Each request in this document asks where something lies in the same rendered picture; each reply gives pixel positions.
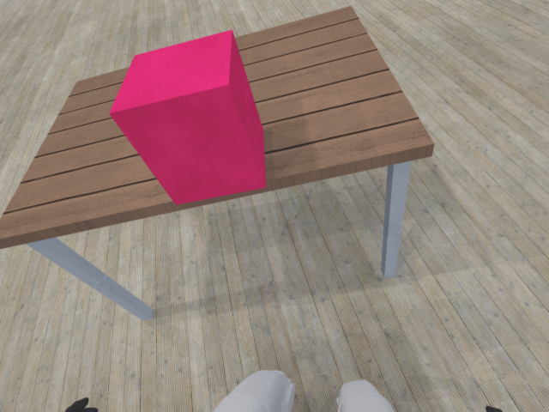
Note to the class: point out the robot right thigh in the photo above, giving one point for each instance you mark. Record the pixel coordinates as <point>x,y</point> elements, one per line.
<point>361,396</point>

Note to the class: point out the table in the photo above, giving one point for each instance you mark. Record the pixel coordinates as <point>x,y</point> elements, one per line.
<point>329,106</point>

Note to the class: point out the robot left thigh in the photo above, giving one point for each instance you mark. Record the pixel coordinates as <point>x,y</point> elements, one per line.
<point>262,391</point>

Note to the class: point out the carton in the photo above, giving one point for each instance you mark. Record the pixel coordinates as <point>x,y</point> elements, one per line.
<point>188,111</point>

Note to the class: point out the robot thigh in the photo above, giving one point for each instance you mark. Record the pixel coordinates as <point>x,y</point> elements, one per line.
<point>262,391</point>
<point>361,396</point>

